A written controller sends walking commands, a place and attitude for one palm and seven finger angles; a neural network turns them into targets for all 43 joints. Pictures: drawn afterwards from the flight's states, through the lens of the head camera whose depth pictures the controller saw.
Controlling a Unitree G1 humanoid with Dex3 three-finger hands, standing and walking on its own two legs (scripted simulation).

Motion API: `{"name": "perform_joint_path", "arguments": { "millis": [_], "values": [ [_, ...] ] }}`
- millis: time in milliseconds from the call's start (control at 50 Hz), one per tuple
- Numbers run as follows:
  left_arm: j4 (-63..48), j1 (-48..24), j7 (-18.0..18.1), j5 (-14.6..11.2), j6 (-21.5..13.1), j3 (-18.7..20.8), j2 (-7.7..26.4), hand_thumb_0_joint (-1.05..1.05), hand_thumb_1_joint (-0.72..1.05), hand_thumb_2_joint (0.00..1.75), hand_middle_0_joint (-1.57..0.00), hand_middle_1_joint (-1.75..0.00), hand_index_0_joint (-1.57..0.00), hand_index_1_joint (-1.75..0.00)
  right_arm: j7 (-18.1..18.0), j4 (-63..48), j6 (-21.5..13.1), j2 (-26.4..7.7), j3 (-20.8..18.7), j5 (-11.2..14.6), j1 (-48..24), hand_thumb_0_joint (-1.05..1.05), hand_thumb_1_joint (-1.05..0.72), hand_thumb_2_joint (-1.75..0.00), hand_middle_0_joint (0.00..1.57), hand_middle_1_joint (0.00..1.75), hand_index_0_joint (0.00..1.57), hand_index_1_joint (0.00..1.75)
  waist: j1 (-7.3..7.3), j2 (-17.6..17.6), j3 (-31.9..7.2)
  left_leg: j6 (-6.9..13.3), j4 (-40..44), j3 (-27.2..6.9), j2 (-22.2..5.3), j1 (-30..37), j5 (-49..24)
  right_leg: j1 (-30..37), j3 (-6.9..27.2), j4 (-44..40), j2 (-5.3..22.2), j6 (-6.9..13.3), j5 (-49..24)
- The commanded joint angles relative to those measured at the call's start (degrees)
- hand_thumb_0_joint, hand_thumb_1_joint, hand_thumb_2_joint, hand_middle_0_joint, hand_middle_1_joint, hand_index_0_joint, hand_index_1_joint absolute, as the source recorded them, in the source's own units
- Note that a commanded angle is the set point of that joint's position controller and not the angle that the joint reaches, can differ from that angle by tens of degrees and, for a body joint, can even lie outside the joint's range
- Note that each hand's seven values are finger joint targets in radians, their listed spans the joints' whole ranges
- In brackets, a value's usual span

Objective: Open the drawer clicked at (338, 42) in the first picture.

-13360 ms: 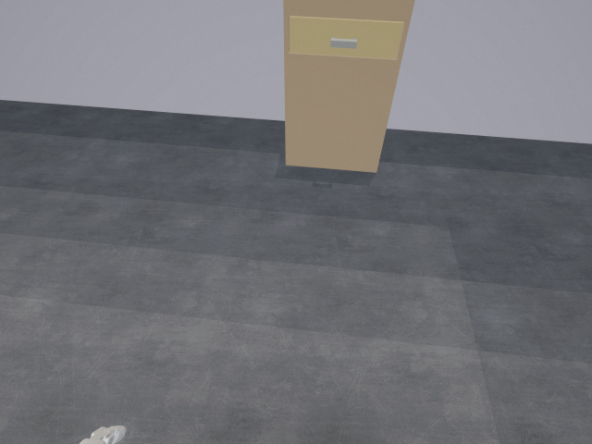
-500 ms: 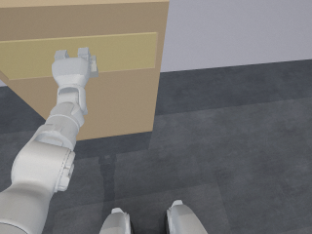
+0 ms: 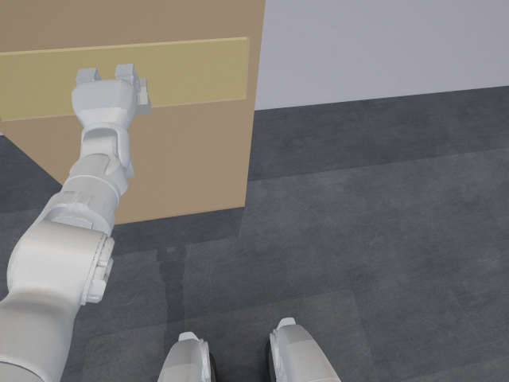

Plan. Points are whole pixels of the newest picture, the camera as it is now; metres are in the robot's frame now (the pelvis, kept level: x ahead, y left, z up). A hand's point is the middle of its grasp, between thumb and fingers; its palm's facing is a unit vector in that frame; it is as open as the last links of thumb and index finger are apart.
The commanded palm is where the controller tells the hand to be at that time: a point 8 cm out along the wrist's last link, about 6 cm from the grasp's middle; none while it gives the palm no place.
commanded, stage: lift the fingers back up to retry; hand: left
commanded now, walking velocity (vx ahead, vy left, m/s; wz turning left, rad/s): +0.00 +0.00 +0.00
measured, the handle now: (117, 95) +0.60 +0.17 +0.01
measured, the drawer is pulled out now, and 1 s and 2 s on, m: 0.00 0.00 0.00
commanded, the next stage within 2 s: re-aim the fingers above the handle in 0.80 s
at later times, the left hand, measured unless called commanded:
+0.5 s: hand (115, 122) +0.53 +0.17 +0.01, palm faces -0.12 -0.06 -0.99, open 14.1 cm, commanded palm +0.53 +0.16 +0.11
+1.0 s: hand (108, 102) +0.53 +0.16 +0.06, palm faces -0.07 -0.06 -1.00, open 13.8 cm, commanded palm +0.52 +0.17 +0.12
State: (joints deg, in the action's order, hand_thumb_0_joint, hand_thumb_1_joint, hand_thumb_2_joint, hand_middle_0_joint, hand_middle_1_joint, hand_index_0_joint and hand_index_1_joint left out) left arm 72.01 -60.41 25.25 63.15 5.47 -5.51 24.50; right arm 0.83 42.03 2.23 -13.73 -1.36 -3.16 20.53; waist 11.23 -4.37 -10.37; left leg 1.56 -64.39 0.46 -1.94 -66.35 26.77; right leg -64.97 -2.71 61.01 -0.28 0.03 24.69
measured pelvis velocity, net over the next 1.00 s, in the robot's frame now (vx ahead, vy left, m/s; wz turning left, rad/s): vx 0.05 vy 0.00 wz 0.00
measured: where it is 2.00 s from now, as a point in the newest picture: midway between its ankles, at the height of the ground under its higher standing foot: outside the picture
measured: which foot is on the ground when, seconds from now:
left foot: down 0.00-1.00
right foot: down 0.00-1.00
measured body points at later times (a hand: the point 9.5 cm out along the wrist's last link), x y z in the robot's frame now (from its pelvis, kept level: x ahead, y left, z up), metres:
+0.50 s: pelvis +0.03 +0.00 +0.04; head +0.17 -0.01 +0.46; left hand +0.54 +0.17 +0.07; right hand +0.00 -0.26 -0.09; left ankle +0.02 +0.10 -0.65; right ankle +0.03 -0.12 -0.65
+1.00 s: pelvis +0.05 +0.00 +0.06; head +0.16 -0.01 +0.49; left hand +0.53 +0.16 +0.12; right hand +0.07 -0.27 -0.08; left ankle +0.02 +0.10 -0.65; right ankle +0.03 -0.12 -0.65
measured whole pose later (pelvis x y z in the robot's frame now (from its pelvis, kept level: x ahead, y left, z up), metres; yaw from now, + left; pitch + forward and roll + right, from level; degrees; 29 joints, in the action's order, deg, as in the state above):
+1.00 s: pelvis +0.05 +0.00 +0.06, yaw +0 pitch +21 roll -1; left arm 62.5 -48.3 21.2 62.6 -0.5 -4.6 20.7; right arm -0.4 41.0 5.0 -14.1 -3.5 -2.4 18.9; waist 7.2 -3.3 -9.0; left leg 1.1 -45.4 1.9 -1.5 -43.2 23.4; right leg -42.7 -1.1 42.9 -0.4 -0.1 21.4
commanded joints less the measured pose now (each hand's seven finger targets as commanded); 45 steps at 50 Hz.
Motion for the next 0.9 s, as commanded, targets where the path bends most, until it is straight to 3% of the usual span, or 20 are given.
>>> {"name": "perform_joint_path", "arguments": {
  "millis": [0, 80, 120, 160, 200, 240, 280, 340, 360, 380, 400, 480, 520, 540, 560, 640, 700, 740, 780, 880],
  "values": [
    [-6.76, -22.52, 0.1, 0.43, -0.45, -0.25, 6.92, 0.0, -0.5, 0.3, -0.3, -1.2, -0.3, -1.2, -0.8, -1.66, -0.92, -10.13, -3.52, 0.24, 10.61, 0.0, -0.9, -0.9, 0.2, 0.3, 0.2, 0.3, 3.83, -1.75, -23.79, 1.23, 6.88, -2.12, 1.73, 19.33, -13.69, 11.35, -0.05, -7.9, -2.54, 1.6, -10.47],
    [-12.4, -26.63, 0.47, 0.14, -0.74, 1.63, 10.22, 0.0, -0.5, 0.3, -0.3, -1.2, -0.3, -1.2, -1.0, -2.03, -0.93, -10.19, -3.77, 0.35, 11.08, 0.0, -0.9, -0.9, 0.2, 0.3, 0.2, 0.3, 2.93, -4.25, -29.33, 0.98, 7.96, -2.53, 1.7, 24.31, -16.34, 14.27, 0.08, -8.74, -2.58, 1.56, -12.27],
    [-14.36, -27.69, 0.33, -0.46, -0.86, 1.27, 9.66, 0.0, -0.5, 0.3, -0.3, -1.2, -0.3, -1.2, -1.15, -2.09, -0.88, -9.87, -3.84, 0.41, 11.13, 0.0, -0.9, -0.9, 0.2, 0.3, 0.2, 0.3, 3.08, -3.64, -30.9, 1.01, 8.56, -2.59, 1.73, 26.53, -17.81, 16.14, 0.2, -9.65, -2.75, 1.42, -13.61],
    [-14.5, -27.25, 0.16, -0.79, -0.93, 1.12, 9.62, 0.0, -0.5, 0.3, -0.3, -1.2, -0.3, -1.2, -1.38, -1.98, -0.96, -9.82, -3.78, 0.69, 11.31, 0.0, -0.9, -0.9, 0.2, 0.3, 0.2, 0.3, 3.13, -3.21, -29.69, 1.05, 9.68, -2.69, 1.66, 27.33, -17.5, 16.69, 0.08, -10.86, -2.85, 1.29, -13.46],
    [-16.58, -26.9, 0.23, -0.93, -1.6, 3.05, 12.35, 0.0, -0.5, 0.3, -0.3, -1.2, -0.3, -1.2, -1.55, -2.09, -0.89, -9.88, -3.74, 0.72, 11.31, 0.0, -0.9, -0.9, 0.2, 0.3, 0.2, 0.3, 1.8, -4.44, -31.41, 0.95, 10.54, -2.46, 1.89, 28.89, -19.27, 19.41, 0.4, -11.53, -2.84, 1.35, -15.31],
    [-18.63, -28.51, 0.29, -1.07, -2.52, 2.07, 11.08, 0.0, -0.5, 0.3, -0.3, -1.2, -0.3, -1.2, -1.76, -1.99, -1.05, -9.64, -3.91, 0.66, 11.57, 0.0, -0.9, -0.9, 0.2, 0.3, 0.2, 0.3, 2.28, -4.96, -31.66, 0.9, 11.25, -2.78, 1.73, 31.44, -20.79, 19.38, 0.32, -12.36, -2.87, 1.32, -16.02],
    [-20.72, -27.64, 0.63, -1.19, -3.54, 2.97, 11.55, 0.0, -0.5, 0.3, -0.3, -1.2, -0.3, -1.2, -1.77, -1.95, -1.1, -9.6, -4.05, 0.48, 11.58, 0.0, -0.9, -0.9, 0.2, 0.3, 0.2, 0.3, 1.32, -5.83, -32.21, 0.7, 11.98, -2.62, 1.74, 33.64, -23.22, 20.95, 0.31, -13.04, -2.95, 1.43, -17.91],
    [-24.47, -26.77, 1.02, -1.62, -5.28, 3.99, 12.0, 0.0, -0.5, 0.3, -0.3, -1.2, -0.3, -1.2, -2.01, -1.94, -1.1, -9.42, -4.39, 0.25, 11.69, 0.0, -0.9, -0.9, 0.2, 0.3, 0.2, 0.3, 1.0, -5.32, -33.98, 0.69, 12.54, -2.4, 1.68, 36.89, -27.99, 24.01, 0.56, -13.98, -2.96, 1.29, -22.47],
    [-24.81, -25.32, 1.14, -1.55, -5.64, 5.31, 13.22, 0.0, -0.5, 0.3, -0.3, -1.2, -0.3, -1.2, -2.03, -1.68, -0.96, -9.56, -4.54, 0.2, 11.81, 0.0, -0.9, -0.9, 0.2, 0.3, 0.2, 0.3, 0.38, -4.76, -33.99, 0.55, 12.82, -2.46, 1.62, 37.54, -29.85, 24.92, 0.46, -14.12, -2.93, 1.32, -23.94],
    [-24.55, -23.9, 1.19, -1.8, -5.77, 4.46, 11.82, 0.0, -0.5, 0.3, -0.3, -1.2, -0.3, -1.2, -1.93, -1.81, -0.85, -9.37, -4.51, 0.24, 11.44, 0.0, -0.9, -0.9, 0.2, 0.3, 0.2, 0.3, 0.13, -4.96, -32.63, 0.53, 13.32, -2.02, 1.85, 37.4, -30.07, 25.73, 0.55, -14.79, -2.98, 1.31, -24.67],
    [-26.44, -24.33, 1.52, -1.78, -6.24, 5.69, 13.26, 0.0, -0.5, 0.3, -0.3, -1.2, -0.3, -1.2, -1.99, -1.59, -0.85, -9.51, -4.59, 0.21, 11.44, 0.0, -0.9, -0.9, 0.2, 0.3, 0.2, 0.3, -0.06, -4.7, -32.83, 0.5, 13.6, -2.02, 1.71, 38.01, -31.31, 26.67, 0.57, -14.84, -2.86, 1.27, -25.93],
    [-29.67, -24.18, 2.67, -1.53, -6.86, 5.48, 12.36, 0.0, -0.5, 0.3, -0.3, -1.2, -0.3, -1.2, -1.88, -1.19, -0.59, -9.39, -4.96, 0.01, 11.23, 0.0, -0.9, -0.9, 0.2, 0.3, 0.2, 0.3, -0.47, -6.31, -32.13, 0.02, 14.49, -1.91, 1.62, 41.59, -36.67, 27.38, 0.28, -15.87, -2.9, 1.3, -28.84],
    [-32.67, -23.43, 3.23, -1.52, -7.04, 7.68, 14.75, 0.0, -0.5, 0.3, -0.3, -1.2, -0.3, -1.2, -1.92, -1.36, -0.25, -9.49, -5.09, -0.23, 11.03, 0.0, -0.9, -0.9, 0.2, 0.3, 0.2, 0.3, -1.81, -6.53, -35.14, -0.33, 14.58, -1.98, 1.66, 44.25, -42.49, 30.13, 0.35, -15.7, -2.79, 1.35, -32.46],
    [-32.07, -22.01, 3.54, -1.26, -6.4, 6.98, 13.53, 0.0, -0.5, 0.3, -0.3, -1.2, -0.3, -1.2, -1.82, -1.18, 0.06, -9.3, -5.27, -0.22, 11.2, 0.0, -0.9, -0.9, 0.2, 0.3, 0.2, 0.3, -1.5, -6.81, -35.55, -0.47, 14.52, -1.97, 1.6, 45.56, -45.06, 30.14, 0.26, -16.02, -2.73, 1.23, -33.9],
    [-30.04, -21.23, 3.71, -1.14, -5.21, 5.46, 11.31, 0.0, -0.5, 0.3, -0.3, -1.2, -0.3, -1.2, -1.51, -0.68, 0.47, -9.11, -5.32, -0.18, 11.12, 0.0, -0.9, -0.9, 0.2, 0.3, 0.2, 0.3, -1.13, -6.45, -33.52, -0.56, 14.73, -1.77, 1.58, 45.5, -45.6, 29.87, -0.01, -16.56, -2.78, 1.14, -34.32],
    [-13.84, -11.57, 2.04, -1.16, 3.31, 2.59, 6.58, 0.0, -0.5, 0.3, -0.3, -1.2, -0.3, -1.2, -0.04, 0.26, 2.44, -9.73, -4.96, 0.84, 10.64, 0.0, -0.9, -0.9, 0.2, 0.3, 0.2, 0.3, -1.46, 0.9, -22.98, -0.35, 18.11, -0.39, 1.87, 39.21, -40.56, 32.03, -0.53, -18.82, -2.96, 1.09, -33.61],
    [-15.75, -13.97, -0.48, -2.83, 3.59, 2.22, 7.05, 0.0, -0.5, 0.3, -0.3, -1.2, -0.3, -1.2, -0.22, -1.15, 3.12, -9.76, -4.97, 1.26, 9.49, 0.0, -0.9, -0.9, 0.2, 0.3, 0.2, 0.3, -1.59, 3.01, -23.95, 0.38, 19.97, 0.93, 2.71, 38.53, -36.74, 37.71, 0.76, -20.67, -2.67, 0.93, -36.69],
    [-17.9, -14.43, -2.75, -3.08, 1.78, 0.75, 5.67, 0.0, -0.5, 0.3, -0.3, -1.2, -0.3, -1.2, -0.84, -1.99, 3.22, -9.51, -5.17, 1.41, 9.1, 0.0, -0.9, -0.9, 0.2, 0.3, 0.2, 0.3, -1.43, 2.07, -24.57, 0.6, 20.71, 0.86, 2.77, 40.14, -37.13, 38.71, 1.19, -21.17, -2.44, 0.87, -37.25],
    [-18.33, -14.2, -4.24, -2.42, -0.42, 0.7, 6.11, 0.0, -0.5, 0.3, -0.3, -1.2, -0.3, -1.2, -1.44, -2.19, 3.14, -9.64, -5.23, 1.47, 8.67, 0.0, -0.9, -0.9, 0.2, 0.3, 0.2, 0.3, -1.18, 2.47, -22.7, 0.71, 21.02, 0.7, 2.55, 40.38, -36.13, 37.43, 1.31, -21.41, -2.41, 0.88, -35.54],
    [-20.02, -11.67, -3.32, -1.36, -6.14, 3.09, 7.74, 0.0, -0.5, 0.3, -0.3, -1.2, -0.3, -1.2, -2.12, -2.69, 2.46, -9.09, -5.22, 0.96, 8.23, 0.0, -0.9, -0.9, 0.2, 0.3, 0.2, 0.3, -2.28, 2.46, -21.31, 0.65, 20.5, 0.6, 2.54, 39.35, -35.11, 35.73, 1.52, -20.45, -2.33, 1.16, -33.46]
  ]
}}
